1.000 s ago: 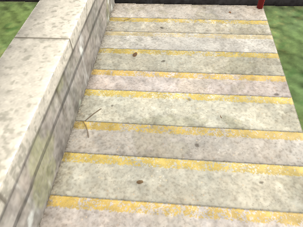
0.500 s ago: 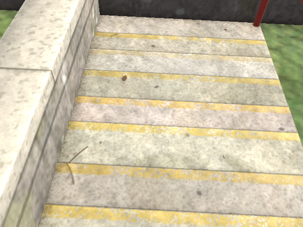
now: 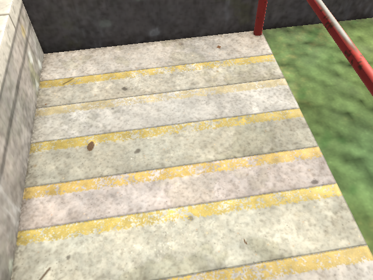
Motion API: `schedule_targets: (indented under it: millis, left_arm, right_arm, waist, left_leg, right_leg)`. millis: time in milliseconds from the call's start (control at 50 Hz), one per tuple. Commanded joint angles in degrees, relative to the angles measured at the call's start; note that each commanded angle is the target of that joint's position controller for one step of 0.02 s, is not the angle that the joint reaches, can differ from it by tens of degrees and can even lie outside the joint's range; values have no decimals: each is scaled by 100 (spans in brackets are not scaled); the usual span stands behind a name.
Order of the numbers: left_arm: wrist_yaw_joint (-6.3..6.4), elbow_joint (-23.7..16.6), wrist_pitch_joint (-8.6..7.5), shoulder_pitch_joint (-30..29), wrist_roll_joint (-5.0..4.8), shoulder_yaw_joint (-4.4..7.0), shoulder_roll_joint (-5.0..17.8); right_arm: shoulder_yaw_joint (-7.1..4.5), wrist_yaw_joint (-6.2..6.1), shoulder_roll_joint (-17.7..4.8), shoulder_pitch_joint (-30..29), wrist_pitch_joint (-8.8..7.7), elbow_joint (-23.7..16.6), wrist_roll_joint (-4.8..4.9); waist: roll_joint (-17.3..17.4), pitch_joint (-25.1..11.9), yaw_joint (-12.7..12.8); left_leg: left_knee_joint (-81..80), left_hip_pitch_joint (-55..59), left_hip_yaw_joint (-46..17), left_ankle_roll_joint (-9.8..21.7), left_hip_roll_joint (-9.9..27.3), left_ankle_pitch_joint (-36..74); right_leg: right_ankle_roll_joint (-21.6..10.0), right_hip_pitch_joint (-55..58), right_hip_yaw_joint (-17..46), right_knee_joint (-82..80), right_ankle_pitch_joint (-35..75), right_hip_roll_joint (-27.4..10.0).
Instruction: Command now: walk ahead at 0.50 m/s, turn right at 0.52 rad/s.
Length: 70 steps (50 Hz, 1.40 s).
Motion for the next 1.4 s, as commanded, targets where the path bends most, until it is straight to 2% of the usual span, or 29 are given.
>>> schedule_targets:
  millis: [20,100,160,260,360,380,400,420,440,480,500,580,680,800,840,880,900,920,940,960,1000,1080,1200,1300,1320,1340,1360,1380,1400]
  left_arm:
    - [66,-379,-78,141,63,96,554]
    - [237,-324,-63,431,25,170,950]
    - [264,-225,-37,662,12,131,830]
    - [206,33,-64,1181,-10,99,758]
    - [262,16,48,1035,19,136,899]
    - [252,-83,53,913,59,71,787]
    - [213,-166,-16,1444,89,-61,359]
    - [175,-26,-123,1949,-24,-160,82]
    - [170,-90,-181,1384,-148,-51,662]
    - [191,-342,-222,490,-96,-13,803]
    - [195,-363,-201,459,-24,20,739]
    - [210,-435,-57,509,29,-20,353]
    - [182,-653,-104,-444,40,-121,166]
    - [84,-1022,-194,-1389,-34,-124,435]
    - [89,-986,-259,-1113,-40,-65,628]
    - [139,-649,-286,125,64,125,999]
    - [185,-521,-268,1183,171,223,1369]
    - [119,-360,-196,1382,200,259,1633]
    - [97,-502,-174,1270,172,127,1036]
    - [103,-534,-179,881,132,69,858]
    - [91,-558,-211,224,175,4,636]
    - [112,-335,-333,-74,196,44,711]
    - [206,-37,-214,44,128,116,962]
    - [210,236,-40,-50,-108,114,1114]
    - [227,319,-33,102,-51,93,1067]
    - [227,308,-60,397,116,28,889]
    - [163,331,-119,966,232,-172,362]
    - [123,451,-63,1044,123,-244,276]
    - [116,421,18,821,-1,-158,656]
  right_arm:
    - [-217,-25,-762,-192,-104,-531,-87]
    - [-178,-47,-535,-494,64,-684,-206]
    - [-128,8,-394,-1047,35,-786,-161]
    - [-114,134,-498,-1693,-11,-1004,-78]
    - [-276,189,-910,-712,-97,-796,-93]
    - [-369,178,-1137,213,-105,-555,-145]
    - [-499,162,-1629,1115,-100,-406,-223]
    - [-481,235,-1481,1469,-36,-188,-129]
    - [-351,226,-1004,1226,-25,-236,-2]
    - [-220,174,-688,266,39,-466,-84]
    - [-168,171,-586,82,33,-496,-155]
    - [-159,142,-728,149,25,-369,-118]
    - [-198,27,-929,453,99,-199,-26]
    - [-243,-7,-1053,976,193,92,98]
    - [-291,-29,-1162,901,257,94,103]
    - [-258,2,-1121,780,330,-37,30]
    - [-124,27,-743,734,320,-241,-117]
    - [48,60,-91,1626,224,-262,9]
    - [-89,54,-720,1238,181,-199,136]
    - [-156,53,-921,672,154,-399,189]
    - [-173,18,-811,315,207,-490,82]
    - [-157,20,-432,377,401,-601,40]
    - [-61,128,-225,-282,447,-902,-107]
    - [-188,160,-565,-260,469,-976,-163]
    - [-285,131,-759,64,453,-846,-200]
    - [-413,57,-1241,342,477,-819,-187]
    - [-355,-29,-1313,493,552,-870,-362]
    - [-234,10,-928,444,564,-819,-301]
    - [-185,85,-777,167,535,-881,-176]
  waist:
    - [-216,-601,-82]
    - [-244,-285,-52]
    - [-423,-108,195]
    - [-530,86,476]
    - [-693,-421,-162]
    - [-549,-1122,-587]
    - [481,-2074,-627]
    - [1739,-2557,-548]
    - [1093,-1749,-679]
    - [227,-488,-460]
    - [262,-293,-283]
    - [428,-188,-42]
    - [347,16,-291]
    - [288,255,-473]
    - [350,110,-230]
    - [154,-864,389]
    - [-347,-1786,795]
    - [-1936,-2616,369]
    - [-1219,-2287,603]
    - [-924,-1406,559]
    - [-531,-595,249]
    - [-484,-246,-176]
    - [-572,-342,-93]
    - [-672,-465,-317]
    - [-517,-676,-405]
    - [65,-949,-374]
    - [1070,-1624,-131]
    - [1248,-2127,-141]
    - [804,-1808,-143]
  left_leg:
    - [-444,-1452,-431,1,462,421]
    - [-1844,-1444,-186,-371,427,1340]
    - [-3090,-1057,-36,-369,236,2705]
    - [-3891,-1096,-54,-136,74,3038]
    - [-4315,-26,197,332,-243,2011]
    - [-4074,1380,-88,603,73,2308]
    - [-3992,3644,-1953,1381,1316,2065]
    - [-4893,4551,-4031,1892,2056,860]
    - [-5115,4089,-3783,1606,1878,-48]
    - [-5415,2342,-2352,1283,1443,719]
    - [-5565,1793,-2001,1245,1270,1199]
    - [-5991,1131,-1178,1341,1054,2349]
    - [-6192,1175,-496,1110,792,2536]
    - [-5838,1920,-722,1007,1048,2525]
    - [-5447,2126,-907,914,1174,3033]
    - [-3816,1779,-584,632,676,4178]
    - [-2016,576,-365,406,244,2702]
    - [-202,-1478,-201,93,-590,-1084]
    - [418,-2025,-701,131,-253,-1202]
    - [415,-2340,-526,177,-11,-700]
    - [-44,-1977,-389,129,383,113]
    - [-660,-1460,-431,-46,466,412]
    - [-2932,-448,71,-129,104,2489]
    - [-3991,159,145,149,-123,2345]
    - [-4287,723,229,269,-290,2748]
    - [-4241,1546,-312,470,218,5080]
    - [-3891,3073,-1696,1420,1404,6760]
    - [-4199,2949,-2472,2017,1945,6383]
    - [-4393,2396,-2245,1890,1703,5523]
  right_leg:
    - [-1194,1591,2313,-1637,794,-1537]
    - [-1116,954,1691,-1900,1243,-1404]
    - [-778,717,1133,-1918,940,-1034]
    - [-643,1478,1355,-1683,683,-1355]
    - [-360,2381,1374,-320,3248,-1467]
    - [-212,1851,1140,836,3300,-1176]
    - [144,-4,792,2943,1494,-441]
    - [317,-1396,918,4265,-2457,140]
    - [233,-2075,1159,4769,-2372,-214]
    - [211,-2066,702,4312,-1298,-780]
    - [240,-1786,653,3956,-985,-970]
    - [454,-1392,419,2996,-557,-1177]
    - [547,-1283,195,988,1019,-1091]
    - [487,-1049,259,-61,1087,-853]
    - [413,-563,249,-227,704,-760]
    - [149,1399,35,-273,740,-683]
    - [-242,3142,1155,23,869,-1776]
    - [-1148,4793,3611,-557,-142,-3019]
    - [-1003,4407,3748,-928,-1005,-2884]
    - [-801,3647,2920,-1144,-1191,-2668]
    - [-681,2272,1912,-1605,-465,-2316]
    - [-719,1378,801,-1936,2039,-2233]
    - [-470,1085,-560,-1757,3307,-1745]
    - [-196,1614,-375,-719,3014,-1904]
    - [-5,1621,-445,-193,2937,-1651]
    - [370,1224,-715,699,1849,-1246]
    - [770,-110,-628,2219,-1143,-754]
    - [930,-293,106,3225,-3105,-638]
    - [938,-422,442,3643,-3186,-788]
